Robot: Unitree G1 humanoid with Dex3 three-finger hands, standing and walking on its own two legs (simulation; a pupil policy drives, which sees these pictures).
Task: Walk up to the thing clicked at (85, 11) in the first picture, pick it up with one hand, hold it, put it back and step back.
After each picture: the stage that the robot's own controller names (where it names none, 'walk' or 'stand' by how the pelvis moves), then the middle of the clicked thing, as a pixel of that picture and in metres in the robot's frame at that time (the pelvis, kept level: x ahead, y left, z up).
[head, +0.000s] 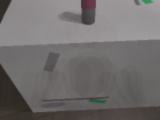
stand; out of the picture +0.73 +0.04 +0.12
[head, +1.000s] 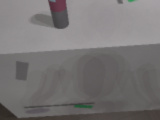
rise first; out of the picture +0.63 +0.17 +0.14
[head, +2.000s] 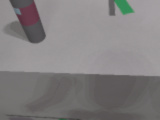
rise first; (26, 10) +0.51 +0.25 +0.16
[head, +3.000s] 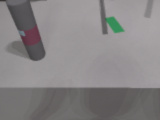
stand; (29, 32) +0.49 +0.25 +0.12
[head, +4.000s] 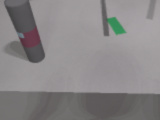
stand; (28, 33) +0.47 +0.24 +0.12
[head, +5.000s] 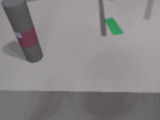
stand; (25, 33) +0.48 +0.25 +0.12
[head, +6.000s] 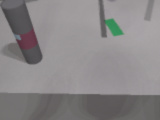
stand; (25, 35) +0.47 +0.25 +0.12
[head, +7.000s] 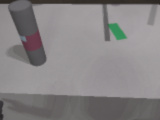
rise first; (30, 37) +0.47 +0.25 +0.12
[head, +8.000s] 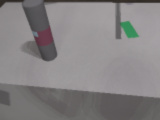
go down; (42, 33) +0.49 +0.24 +0.12
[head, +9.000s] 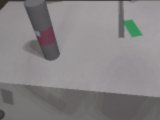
go down; (44, 32) +0.49 +0.23 +0.12
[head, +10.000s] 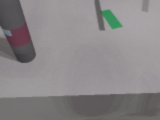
go down; (16, 30) +0.46 +0.22 +0.14
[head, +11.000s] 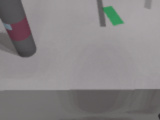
close in; (16, 24) +0.48 +0.22 +0.14
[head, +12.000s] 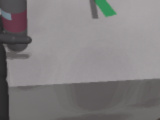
close; (14, 15) +0.49 +0.21 +0.17
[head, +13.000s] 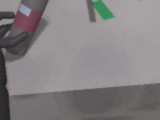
lift; (28, 16) +0.50 +0.17 +0.16
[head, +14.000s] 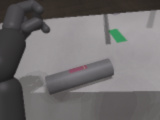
lift; (79, 76) +0.39 +0.07 +0.05
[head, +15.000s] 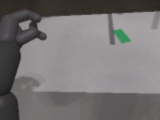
hold; out of the picture -0.18 -0.09 -0.64
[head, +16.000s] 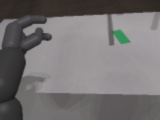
hold; out of the picture -0.34 -0.17 -0.73
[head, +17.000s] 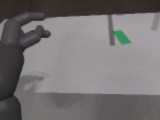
hold; out of the picture -0.33 -0.21 -0.73
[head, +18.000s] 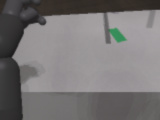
crouch; out of the picture -0.31 -0.26 -0.73
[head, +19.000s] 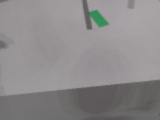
lower; out of the picture -0.29 -0.33 -0.73
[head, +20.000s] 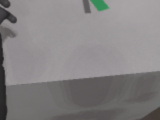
lower; out of the picture -0.27 -0.40 -0.70
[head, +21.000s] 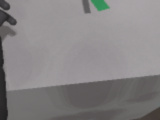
lower; out of the picture -0.26 -0.47 -0.69
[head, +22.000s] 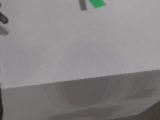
lower; out of the picture -0.22 -0.55 -0.69
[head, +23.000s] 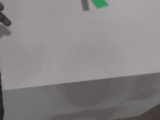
lower; out of the picture -0.20 -0.64 -0.69
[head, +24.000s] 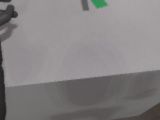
open; out of the picture -0.16 -0.73 -0.69
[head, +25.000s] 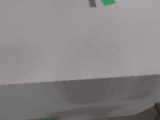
sink last; out of the picture -0.15 -0.82 -0.69
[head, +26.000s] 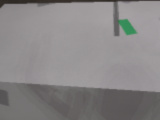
sink last; out of the picture -0.14 -0.88 -0.72
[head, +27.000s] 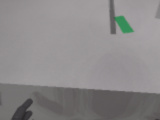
stand; out of the picture -0.13 -0.98 -0.73
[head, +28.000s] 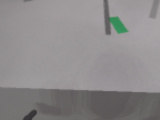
stand; out of the picture -0.09 -1.05 -0.74
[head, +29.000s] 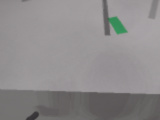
stand; out of the picture -0.06 -1.13 -0.74
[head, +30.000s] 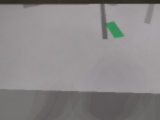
walk; out of the picture -0.05 -1.18 -0.74
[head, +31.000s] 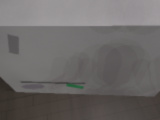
walk; out of the picture +0.24 -1.27 -0.73
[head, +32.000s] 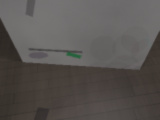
stand; out of the picture +0.58 -1.29 -0.72
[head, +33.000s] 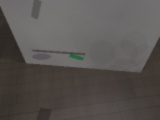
stand; out of the picture +0.59 -1.36 -0.74
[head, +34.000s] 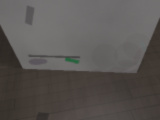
stand; out of the picture +0.62 -1.37 -0.75
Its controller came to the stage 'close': yes
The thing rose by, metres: 0.00
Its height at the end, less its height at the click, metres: -0.86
